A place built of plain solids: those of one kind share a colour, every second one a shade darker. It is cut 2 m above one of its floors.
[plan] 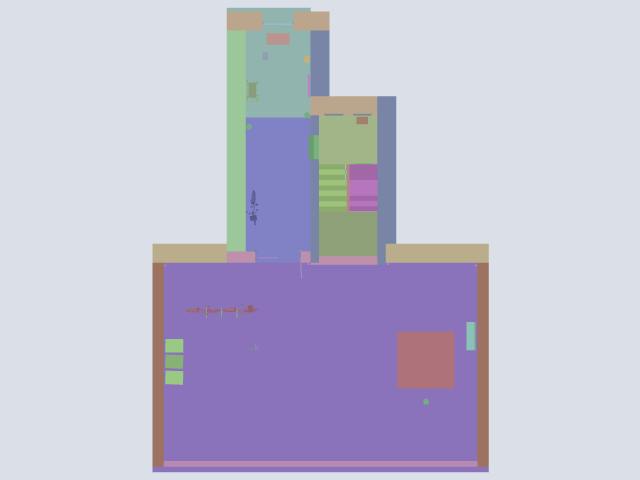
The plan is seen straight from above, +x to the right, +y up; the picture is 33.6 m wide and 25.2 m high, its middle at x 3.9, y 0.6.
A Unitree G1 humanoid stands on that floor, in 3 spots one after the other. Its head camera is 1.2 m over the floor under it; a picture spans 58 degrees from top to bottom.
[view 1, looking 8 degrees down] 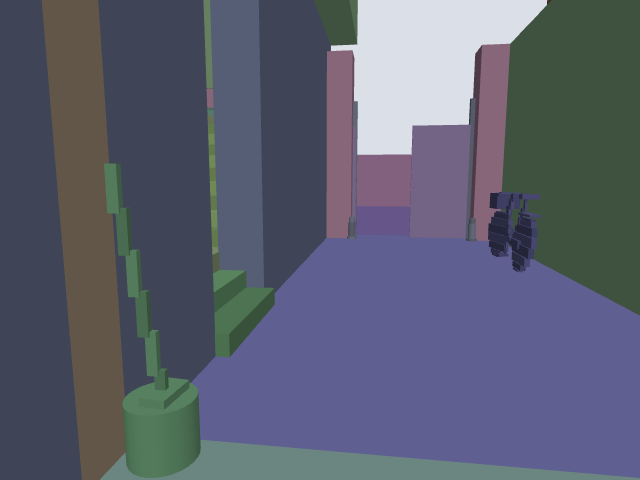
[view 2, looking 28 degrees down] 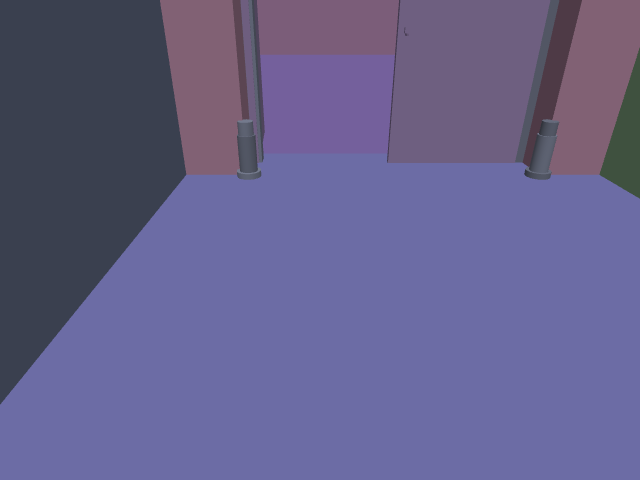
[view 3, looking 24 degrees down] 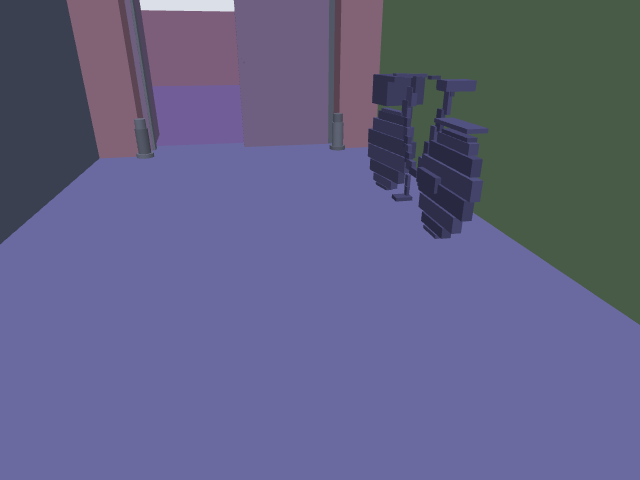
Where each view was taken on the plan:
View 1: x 2.30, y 8.80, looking -82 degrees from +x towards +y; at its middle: wall_east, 7.99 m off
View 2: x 2.30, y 3.40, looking -90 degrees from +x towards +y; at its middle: floor_passage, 2.56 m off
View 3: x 1.81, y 5.47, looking -101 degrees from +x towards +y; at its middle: floor_passage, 2.95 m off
